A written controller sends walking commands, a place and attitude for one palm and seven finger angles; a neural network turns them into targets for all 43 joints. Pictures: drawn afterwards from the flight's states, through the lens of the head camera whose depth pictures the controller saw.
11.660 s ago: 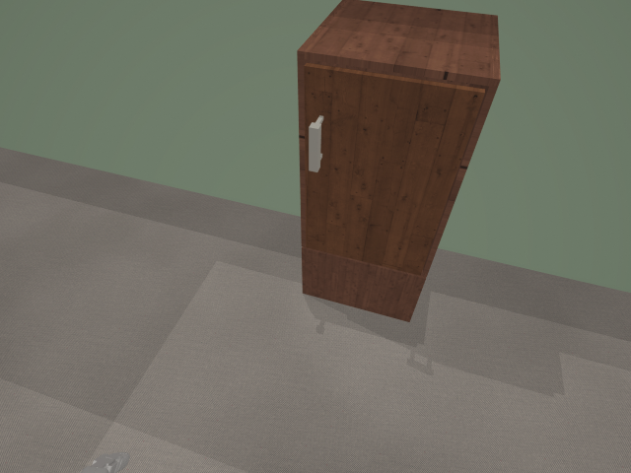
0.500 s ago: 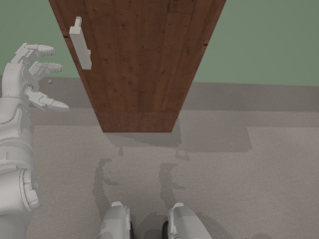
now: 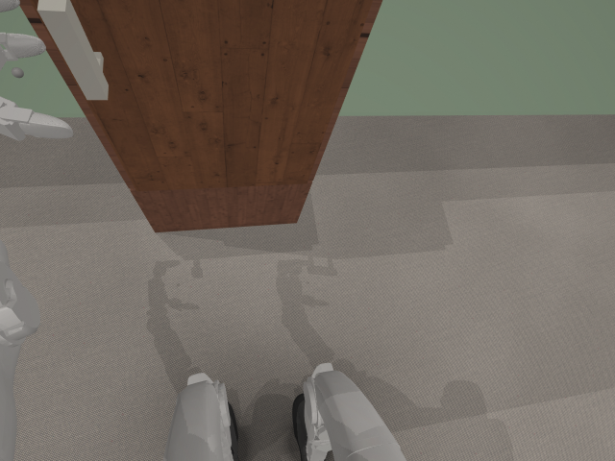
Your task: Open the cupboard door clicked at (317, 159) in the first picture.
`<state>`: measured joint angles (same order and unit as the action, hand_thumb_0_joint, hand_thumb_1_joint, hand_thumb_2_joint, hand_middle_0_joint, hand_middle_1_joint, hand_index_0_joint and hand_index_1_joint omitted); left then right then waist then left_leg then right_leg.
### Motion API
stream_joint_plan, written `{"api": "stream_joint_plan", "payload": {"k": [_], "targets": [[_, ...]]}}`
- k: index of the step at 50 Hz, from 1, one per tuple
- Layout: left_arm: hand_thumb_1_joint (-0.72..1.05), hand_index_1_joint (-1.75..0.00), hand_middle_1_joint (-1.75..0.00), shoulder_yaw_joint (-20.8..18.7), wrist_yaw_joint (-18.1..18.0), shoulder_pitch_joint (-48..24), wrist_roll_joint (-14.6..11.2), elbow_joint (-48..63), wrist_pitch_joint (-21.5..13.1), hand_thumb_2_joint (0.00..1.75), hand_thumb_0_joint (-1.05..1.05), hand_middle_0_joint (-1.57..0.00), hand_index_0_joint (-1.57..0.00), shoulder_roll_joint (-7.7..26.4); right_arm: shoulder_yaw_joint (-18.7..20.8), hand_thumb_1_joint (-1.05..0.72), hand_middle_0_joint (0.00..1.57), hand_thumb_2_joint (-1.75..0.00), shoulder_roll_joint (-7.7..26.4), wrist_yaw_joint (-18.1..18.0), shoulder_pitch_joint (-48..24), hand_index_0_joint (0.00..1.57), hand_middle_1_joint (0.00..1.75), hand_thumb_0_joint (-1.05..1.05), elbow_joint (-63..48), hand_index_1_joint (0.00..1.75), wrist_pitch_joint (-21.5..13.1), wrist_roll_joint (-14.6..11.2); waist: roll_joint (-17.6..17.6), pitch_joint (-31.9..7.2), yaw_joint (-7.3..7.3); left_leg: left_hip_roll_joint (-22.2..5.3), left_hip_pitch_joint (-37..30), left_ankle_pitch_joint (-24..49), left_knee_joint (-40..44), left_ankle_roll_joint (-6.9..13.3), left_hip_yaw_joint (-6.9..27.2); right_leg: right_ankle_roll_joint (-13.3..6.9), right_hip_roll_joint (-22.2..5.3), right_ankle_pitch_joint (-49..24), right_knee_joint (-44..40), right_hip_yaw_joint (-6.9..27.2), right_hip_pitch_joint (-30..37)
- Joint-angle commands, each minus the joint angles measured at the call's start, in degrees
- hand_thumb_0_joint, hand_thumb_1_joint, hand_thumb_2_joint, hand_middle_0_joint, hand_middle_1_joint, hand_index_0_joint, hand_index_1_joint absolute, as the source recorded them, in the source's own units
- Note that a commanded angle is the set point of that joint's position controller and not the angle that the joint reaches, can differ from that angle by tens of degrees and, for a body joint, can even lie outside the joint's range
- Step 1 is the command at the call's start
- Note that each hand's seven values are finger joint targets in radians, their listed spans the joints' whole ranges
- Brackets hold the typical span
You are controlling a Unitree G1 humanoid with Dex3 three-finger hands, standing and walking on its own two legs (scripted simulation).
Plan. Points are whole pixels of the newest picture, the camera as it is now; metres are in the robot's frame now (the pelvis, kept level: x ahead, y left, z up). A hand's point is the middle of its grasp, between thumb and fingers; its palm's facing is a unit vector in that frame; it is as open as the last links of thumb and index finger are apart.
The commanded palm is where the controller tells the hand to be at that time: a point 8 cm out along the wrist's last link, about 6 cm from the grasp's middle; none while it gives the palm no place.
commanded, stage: move the hooked fingers beside the handle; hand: left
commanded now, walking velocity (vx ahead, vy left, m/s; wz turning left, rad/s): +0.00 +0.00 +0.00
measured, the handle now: (79, 38) +0.60 +0.20 +0.07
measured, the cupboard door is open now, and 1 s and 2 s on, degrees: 0 0 0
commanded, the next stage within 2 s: slide the fingers in behind the handle in 0.68 s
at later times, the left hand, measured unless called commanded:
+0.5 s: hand (30, 86) +0.54 +0.25 +0.07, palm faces +0.01 -1.00 +0.00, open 14.0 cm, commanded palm +0.52 +0.28 +0.07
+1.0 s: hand (45, 86) +0.53 +0.23 +0.07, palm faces +0.01 -1.00 -0.01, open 14.0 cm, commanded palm +0.52 +0.26 +0.07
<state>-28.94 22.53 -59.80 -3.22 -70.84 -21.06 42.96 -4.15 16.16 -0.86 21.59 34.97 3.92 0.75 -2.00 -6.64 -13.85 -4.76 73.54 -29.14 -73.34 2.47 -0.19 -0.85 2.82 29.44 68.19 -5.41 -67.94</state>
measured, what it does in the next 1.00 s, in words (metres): stands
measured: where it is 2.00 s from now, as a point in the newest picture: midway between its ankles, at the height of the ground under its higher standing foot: (269, 457)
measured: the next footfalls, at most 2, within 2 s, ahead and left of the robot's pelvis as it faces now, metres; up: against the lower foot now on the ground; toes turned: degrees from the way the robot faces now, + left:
none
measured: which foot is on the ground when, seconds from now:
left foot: down 0.00-1.00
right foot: down 0.00-1.00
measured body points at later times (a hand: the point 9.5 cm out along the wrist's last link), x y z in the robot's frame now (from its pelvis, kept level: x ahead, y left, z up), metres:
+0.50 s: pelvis +0.01 +0.01 +0.01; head +0.18 +0.06 +0.43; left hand +0.53 +0.30 +0.07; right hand +0.02 -0.26 -0.08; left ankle +0.03 +0.09 -0.62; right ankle +0.02 -0.12 -0.62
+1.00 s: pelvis +0.01 +0.00 +0.01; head +0.17 +0.04 +0.43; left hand +0.53 +0.28 +0.07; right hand +0.01 -0.27 -0.09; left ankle +0.03 +0.09 -0.62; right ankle +0.02 -0.12 -0.62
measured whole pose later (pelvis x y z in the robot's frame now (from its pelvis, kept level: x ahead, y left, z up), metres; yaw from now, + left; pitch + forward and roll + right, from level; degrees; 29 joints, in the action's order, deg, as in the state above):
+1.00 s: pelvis +0.01 +0.00 +0.01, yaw +1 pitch +28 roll -6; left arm -25.0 19.5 -56.3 -4.0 -69.8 -22.1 36.8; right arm -3.6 15.4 0.2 21.4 35.1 5.5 0.9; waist -1.9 -7.2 -12.5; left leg -4.2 70.1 -29.1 -71.2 2.3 0.0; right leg -0.8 2.6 29.5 66.0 -5.5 -64.3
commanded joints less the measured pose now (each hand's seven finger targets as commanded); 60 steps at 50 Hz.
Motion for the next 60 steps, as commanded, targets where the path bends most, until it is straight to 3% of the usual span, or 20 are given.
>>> {"api": "stream_joint_plan", "payload": {"k": [1,3,4,8,11,13,16,20,23,24,29,37,39,41,44,49,52,53,57,60], "targets": [[-0.5,-1.2,-1.2,-1.8,0.2,-18.2,-1.0,10.2,-1.2,0.3,0.0,-0.3,-0.3,16.9,4.0,-0.9,0.2,-0.9,12.1,-0.3,12.1,0.2,0.3,0.0,-2.7,0.3,0.2,0.2,-11.9,-31.7,2.17,1.2,-31.7,25.7,7.4,0.0,5.5,-0.3,0.9,-17.5,-8.1,2.8,10.1],[-0.5,-1.2,-1.2,-3.3,0.4,-17.7,-1.1,12.1,-1.3,0.3,0.0,-0.3,-0.3,18.8,4.1,-0.9,0.2,-0.9,12.3,-0.5,12.2,0.2,0.3,0.0,-3.1,0.3,0.5,0.1,-11.6,-32.7,2.56,1.1,-32.1,26.7,7.6,-0.1,5.5,-0.3,0.9,-18.6,-7.9,2.8,10.9],[-0.5,-1.2,-1.2,-1.9,0.4,-19.9,-1.6,13.7,-1.6,0.3,0.0,-0.3,-0.3,16.8,4.2,-0.9,0.2,-0.9,12.1,-0.4,12.1,0.2,0.3,0.0,-3.0,0.3,0.5,0.1,-11.5,-33.0,1.65,1.1,-32.9,26.7,7.6,0.0,5.6,-0.2,1.0,-18.6,-8.3,2.9,10.6],[-0.5,-1.2,-1.2,-3.6,-0.2,-21.6,-2.7,21.1,-4.7,0.3,0.0,-0.3,-0.3,17.3,4.8,-0.9,0.2,-0.9,11.9,0.1,12.4,0.2,0.3,0.0,-2.1,0.3,0.2,0.4,-15.5,-38.1,2.68,0.8,-40.5,30.9,8.2,-0.8,7.1,-0.6,1.3,-18.8,-8.3,2.5,9.4],[-0.5,-1.2,-1.2,0.0,-0.6,-22.2,-2.7,17.8,-4.3,0.3,0.0,-0.3,-0.3,11.8,5.1,-0.9,0.2,-0.9,11.5,0.3,12.3,0.2,0.3,0.0,-0.5,0.3,0.2,0.3,-14.7,-32.2,0.82,0.5,-41.2,28.3,9.0,-1.0,7.7,-0.6,1.4,-15.8,-9.6,1.8,5.7],[-0.5,-1.2,-1.2,1.8,-0.5,-20.5,-2.5,16.0,-3.2,0.3,0.0,-0.3,-0.3,9.2,5.2,-0.9,0.2,-0.9,11.6,0.3,12.7,0.2,0.3,0.0,-0.3,0.3,0.4,0.3,-15.7,-31.9,1.0,0.4,-43.7,29.9,9.7,-1.3,8.3,-0.8,1.2,-15.3,-9.8,1.4,3.9],[-0.5,-1.2,-1.2,4.4,-0.9,-17.7,-2.0,9.9,-0.7,0.3,0.0,-0.3,-0.3,5.7,5.0,-0.9,0.2,-0.9,11.6,0.2,12.8,0.2,0.3,0.0,-0.4,0.3,0.9,0.3,-11.6,-25.5,0.02,0.5,-39.2,25.9,10.5,-1.0,8.0,-0.6,1.0,-13.8,-10.5,0.9,2.8],[-0.5,-1.2,-1.2,4.2,-2.4,-20.6,-1.6,11.7,-2.0,0.3,0.0,-0.3,-0.3,6.3,4.9,-0.9,0.2,-0.9,11.7,0.2,12.3,0.2,0.3,0.0,-1.5,0.3,0.9,0.7,-12.3,-26.2,0.21,0.7,-39.2,25.9,10.3,-1.2,8.4,-0.9,0.9,-13.4,-9.5,0.9,1.9],[-0.5,-1.2,-1.2,-1.2,-3.7,-21.3,-1.8,16.7,-5.4,0.3,0.0,-0.3,-0.3,12.7,5.0,-0.9,0.2,-0.9,11.8,0.3,12.3,0.2,0.3,0.0,-2.1,0.3,0.8,1.2,-13.9,-32.6,2.03,0.8,-41.5,31.3,9.0,-1.5,8.1,-1.1,1.0,-16.4,-8.3,1.6,5.0],[-0.5,-1.2,-1.2,-0.2,-3.9,-22.7,-1.8,17.9,-6.3,0.3,0.0,-0.3,-0.3,11.2,5.0,-0.9,0.2,-0.9,11.4,0.5,11.9,0.2,0.3,0.0,-2.1,0.3,0.7,1.1,-14.4,-33.8,1.65,0.9,-42.2,32.3,8.8,-1.6,8.0,-1.0,1.0,-17.2,-8.2,1.7,5.6],[-0.5,-1.2,-1.2,-1.3,-4.1,-19.5,-0.4,14.8,-5.7,0.3,0.0,-0.3,-0.3,13.3,4.9,-0.9,0.2,-0.9,11.6,0.7,11.6,0.2,0.3,0.0,-2.3,0.3,1.4,0.7,-13.9,-32.2,2.16,0.9,-40.3,31.4,8.8,-1.4,7.4,-0.8,0.9,-17.3,-8.3,1.8,7.1],[-0.5,-1.2,-1.2,1.5,-1.5,-18.7,-3.2,16.3,-4.8,0.3,0.0,-0.3,-0.3,8.1,5.1,-0.9,0.2,-0.9,11.2,0.4,11.6,0.2,0.3,0.0,-1.7,0.3,1.7,0.3,-12.4,-33.1,1.53,1.0,-41.6,31.2,8.9,-1.0,7.4,-0.7,1.3,-18.5,-9.4,2.0,7.8],[-0.5,-1.2,-1.2,1.4,-1.4,-19.5,-3.2,13.6,-4.2,0.3,0.0,-0.3,-0.3,8.9,5.0,-0.9,0.2,-0.9,11.4,0.1,11.6,0.2,0.3,0.0,-1.2,0.3,1.7,0.2,-9.8,-29.8,0.74,1.1,-37.8,27.7,9.2,-0.6,6.8,-0.5,1.3,-17.6,-10.0,2.2,8.5],[-0.5,-1.2,-1.2,3.1,-1.6,-18.7,-3.1,12.0,-3.7,0.3,0.0,-0.3,-0.3,6.5,4.9,-0.9,0.2,-0.9,11.0,0.2,11.4,0.2,0.3,0.0,-1.2,0.3,1.4,0.1,-9.1,-28.1,0.71,1.5,-35.3,24.2,9.4,-0.4,6.3,-0.4,1.3,-15.8,-10.4,2.3,8.7],[-0.5,-1.2,-1.2,2.3,-2.4,-19.5,-2.3,12.1,-4.0,0.3,0.0,-0.3,-0.3,8.4,4.7,-0.9,0.2,-0.9,11.2,0.1,11.6,0.2,0.3,0.0,-1.1,0.3,1.3,0.3,-10.6,-28.0,1.11,1.4,-35.5,24.6,9.2,-0.5,6.2,-0.7,1.1,-15.6,-10.0,2.5,7.9],[-0.5,-1.2,-1.2,2.8,-4.0,-22.8,-1.8,14.1,-5.4,0.3,0.0,-0.3,-0.3,8.1,4.7,-0.9,0.2,-0.9,10.9,0.2,11.3,0.2,0.3,0.0,-1.2,0.3,0.8,0.5,-11.6,-29.7,0.52,1.5,-35.2,24.1,8.3,-0.4,5.9,-0.6,1.1,-15.7,-9.4,2.9,8.1],[-0.5,-1.2,-1.2,-0.2,-4.8,-20.5,-1.8,15.5,-6.2,0.3,0.0,-0.3,-0.3,10.8,4.9,-0.9,0.2,-0.9,11.0,0.4,11.5,0.2,0.3,0.0,-1.6,0.3,0.6,0.7,-12.7,-33.0,2.14,1.6,-36.5,26.9,8.1,-0.5,5.8,-0.9,1.1,-18.0,-8.6,2.9,10.4],[-0.5,-1.2,-1.2,0.4,-4.8,-19.0,-1.8,15.3,-6.0,0.3,0.0,-0.3,-0.3,9.8,4.8,-0.9,0.2,-0.9,10.8,0.6,11.2,0.2,0.3,0.0,-1.9,0.3,0.7,0.6,-12.4,-34.0,2.43,1.8,-36.3,27.4,8.1,-0.5,5.4,-0.6,1.1,-19.0,-8.7,3.1,11.4],[-0.5,-1.2,-1.2,1.6,-5.4,-19.8,-1.3,13.6,-4.8,0.3,0.0,-0.3,-0.3,8.7,4.6,-0.9,0.2,-0.9,10.6,0.7,11.1,0.2,0.3,0.0,-2.0,0.3,1.0,0.4,-10.1,-30.3,1.26,1.8,-32.4,24.2,8.0,0.0,4.9,-0.3,1.3,-18.2,-9.1,3.4,11.9],[-0.5,-1.2,-1.2,1.5,-5.4,-20.5,-1.5,13.9,-4.5,0.3,0.0,-0.3,-0.3,8.8,4.7,-0.9,0.2,-0.9,10.6,0.6,11.0,0.2,0.3,0.0,-2.1,0.3,0.8,0.3,-9.2,-31.1,1.34,2.0,-30.9,22.6,8.0,0.0,4.5,-0.2,1.2,-17.8,-9.5,3.8,13.5]]}}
